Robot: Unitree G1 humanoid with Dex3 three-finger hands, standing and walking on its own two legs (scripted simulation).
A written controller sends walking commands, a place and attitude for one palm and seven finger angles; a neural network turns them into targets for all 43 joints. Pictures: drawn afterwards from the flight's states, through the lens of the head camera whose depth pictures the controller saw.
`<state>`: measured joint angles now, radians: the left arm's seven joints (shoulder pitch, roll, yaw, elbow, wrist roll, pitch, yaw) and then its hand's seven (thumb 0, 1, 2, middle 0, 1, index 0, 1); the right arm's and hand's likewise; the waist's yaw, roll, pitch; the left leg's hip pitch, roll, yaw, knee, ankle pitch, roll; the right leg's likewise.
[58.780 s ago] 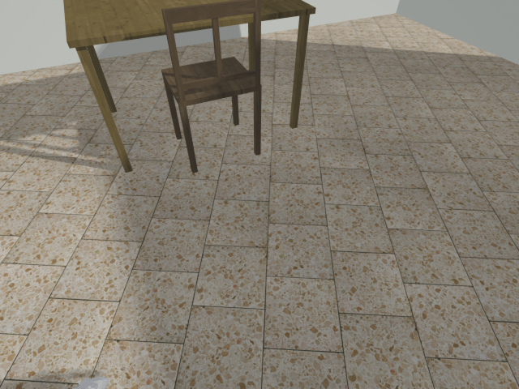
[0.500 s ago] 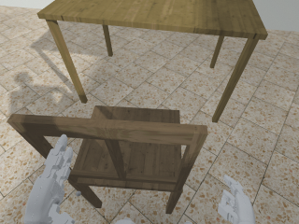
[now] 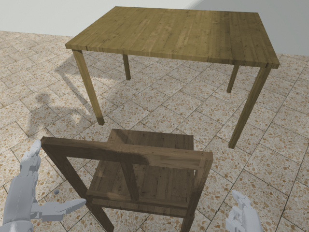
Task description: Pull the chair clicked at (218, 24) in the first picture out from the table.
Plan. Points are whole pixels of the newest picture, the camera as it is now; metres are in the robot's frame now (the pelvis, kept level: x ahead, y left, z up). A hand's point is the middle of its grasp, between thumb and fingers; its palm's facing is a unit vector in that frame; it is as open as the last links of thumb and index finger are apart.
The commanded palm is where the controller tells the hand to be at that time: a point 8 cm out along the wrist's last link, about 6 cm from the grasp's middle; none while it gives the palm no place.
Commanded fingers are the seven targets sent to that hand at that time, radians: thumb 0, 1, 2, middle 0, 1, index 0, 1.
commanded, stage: draw the hand back to the body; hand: left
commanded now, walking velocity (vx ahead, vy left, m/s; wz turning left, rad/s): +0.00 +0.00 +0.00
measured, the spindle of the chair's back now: (131, 181) +0.29 +0.12 -0.08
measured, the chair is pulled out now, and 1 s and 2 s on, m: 0.57 0.57 0.57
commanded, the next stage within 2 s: step back with the hand held close in 0.76 s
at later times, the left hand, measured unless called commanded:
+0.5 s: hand (36, 146) +0.22 +0.25 +0.19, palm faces +0.49 -0.75 -0.44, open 8.1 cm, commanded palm +0.16 +0.29 +0.20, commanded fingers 0.00 0.90 0.90 -0.20 -0.30 -0.20 -0.30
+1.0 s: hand (34, 150) +0.21 +0.25 +0.19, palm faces +0.46 -0.77 -0.44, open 7.4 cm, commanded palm +0.15 +0.29 +0.19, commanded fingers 0.00 0.90 0.90 -0.20 -0.30 -0.20 -0.30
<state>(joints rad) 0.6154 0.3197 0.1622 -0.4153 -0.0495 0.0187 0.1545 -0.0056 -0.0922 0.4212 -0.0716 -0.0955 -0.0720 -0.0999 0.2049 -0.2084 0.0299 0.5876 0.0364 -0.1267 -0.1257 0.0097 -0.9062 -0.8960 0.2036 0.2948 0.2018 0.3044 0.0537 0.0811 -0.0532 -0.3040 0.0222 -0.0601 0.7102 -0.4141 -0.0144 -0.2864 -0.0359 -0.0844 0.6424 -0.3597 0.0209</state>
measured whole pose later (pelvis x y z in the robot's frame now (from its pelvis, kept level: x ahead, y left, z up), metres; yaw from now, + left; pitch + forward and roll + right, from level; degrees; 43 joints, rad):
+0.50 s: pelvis +0.02 -0.01 +0.02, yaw -2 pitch -3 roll -1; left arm 0.45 0.35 0.38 -0.41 -0.06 -0.04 0.16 0.01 0.77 0.84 -0.19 -0.28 -0.19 -0.28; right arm 0.17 -0.23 0.00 0.67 0.02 -0.12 -0.09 0.01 -0.91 -0.90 0.20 0.29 0.20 0.30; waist 0.06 0.10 0.00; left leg -0.11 0.03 -0.03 0.48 -0.33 -0.03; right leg -0.13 -0.02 -0.06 0.47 -0.30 0.01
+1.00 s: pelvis +0.00 -0.01 +0.02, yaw -2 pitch -2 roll -1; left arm 0.44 0.34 0.39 -0.40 -0.06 -0.10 0.13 0.02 0.89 0.90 -0.21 -0.30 -0.21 -0.31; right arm 0.15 -0.23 -0.01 0.63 0.02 -0.09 -0.07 0.01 -0.91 -0.90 0.20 0.29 0.20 0.30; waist 0.05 0.10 0.03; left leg -0.15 0.04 -0.02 0.49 -0.31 -0.02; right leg -0.16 -0.02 -0.05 0.45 -0.25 0.01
